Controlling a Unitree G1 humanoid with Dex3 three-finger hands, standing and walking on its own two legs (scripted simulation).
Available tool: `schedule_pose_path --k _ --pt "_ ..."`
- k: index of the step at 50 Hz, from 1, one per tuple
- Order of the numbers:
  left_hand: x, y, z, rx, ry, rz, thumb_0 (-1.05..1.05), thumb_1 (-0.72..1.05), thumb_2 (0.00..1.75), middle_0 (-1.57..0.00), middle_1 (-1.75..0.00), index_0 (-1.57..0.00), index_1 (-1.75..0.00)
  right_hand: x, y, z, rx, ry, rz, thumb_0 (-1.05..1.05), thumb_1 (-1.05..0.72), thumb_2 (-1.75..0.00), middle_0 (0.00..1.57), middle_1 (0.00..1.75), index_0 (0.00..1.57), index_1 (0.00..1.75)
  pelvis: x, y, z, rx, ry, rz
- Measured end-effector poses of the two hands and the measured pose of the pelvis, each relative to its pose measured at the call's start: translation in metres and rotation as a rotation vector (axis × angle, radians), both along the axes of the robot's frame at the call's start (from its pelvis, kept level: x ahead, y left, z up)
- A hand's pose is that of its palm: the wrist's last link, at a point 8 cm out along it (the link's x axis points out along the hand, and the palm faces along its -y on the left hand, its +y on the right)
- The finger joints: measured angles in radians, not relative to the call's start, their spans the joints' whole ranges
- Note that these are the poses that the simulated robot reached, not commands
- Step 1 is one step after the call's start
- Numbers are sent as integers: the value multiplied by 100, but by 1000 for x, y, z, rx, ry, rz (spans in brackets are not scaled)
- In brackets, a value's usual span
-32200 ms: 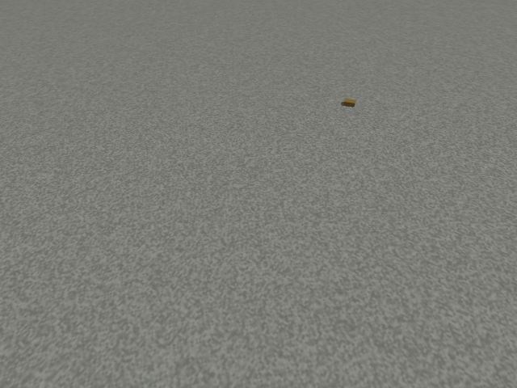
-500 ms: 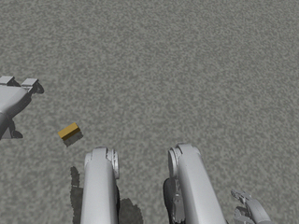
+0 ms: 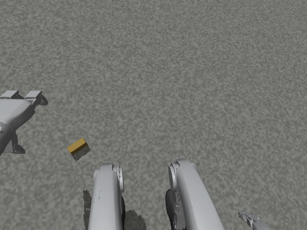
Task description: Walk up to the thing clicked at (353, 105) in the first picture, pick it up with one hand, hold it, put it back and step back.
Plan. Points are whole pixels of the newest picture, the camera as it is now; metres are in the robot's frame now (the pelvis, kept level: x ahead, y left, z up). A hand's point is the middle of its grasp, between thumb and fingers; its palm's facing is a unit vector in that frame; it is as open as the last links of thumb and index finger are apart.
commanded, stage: go down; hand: left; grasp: from above
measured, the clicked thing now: (77, 146) +0.44 +0.30 -0.46
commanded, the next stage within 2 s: approach in 1.34 s
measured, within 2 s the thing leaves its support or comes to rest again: neither
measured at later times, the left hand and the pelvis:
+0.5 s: hand (12, 120) +0.40 +0.34 -0.03, palm faces -0.43 +0.00 -0.90, open 14.2 cm; pelvis +0.01 +0.01 +0.04, yaw +1 degrees
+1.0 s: hand (7, 117) +0.40 +0.34 -0.02, palm faces -0.42 +0.01 -0.91, open 14.2 cm; pelvis +0.01 +0.01 +0.06, yaw +1 degrees
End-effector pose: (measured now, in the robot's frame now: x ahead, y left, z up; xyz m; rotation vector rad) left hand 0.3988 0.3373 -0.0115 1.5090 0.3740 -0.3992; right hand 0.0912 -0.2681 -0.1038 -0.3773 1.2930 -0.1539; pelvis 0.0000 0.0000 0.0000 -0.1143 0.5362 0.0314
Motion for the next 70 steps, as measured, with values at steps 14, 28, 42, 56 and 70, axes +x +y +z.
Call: schedule_pose_path --k 14,28,42,56,70 --pt "3 4 22 32 -76 2 0 -51 97 -6 -99 -6 -99 29 10 17 21 -51 27 0 -90 -90 20 30 20 30 4 5 19 -5 -8 14" --pt "7 2 40 43 -38 32 0 -51 96 -6 -101 -7 -100 16 12 44 22 -29 -11 0 -90 -90 20 30 20 30 12 5 45 1 -15 20" --pt "6 3 45 39 -51 10 0 -51 96 -7 -101 -8 -100 16 9 48 20 -19 -11 0 -91 -90 20 30 20 30 15 6 49 3 -14 20" --pt "7 2 59 48 -50 31 0 -50 95 -9 -99 -10 -98 24 15 60 39 -42 -12 0 -91 -90 20 30 20 30 16 5 63 4 -27 23" --pt "6 2 60 39 -41 22 0 -48 92 -11 -98 -12 -97 25 11 68 28 -32 -22 0 -91 -90 20 30 20 30 23 6 69 7 -24 20"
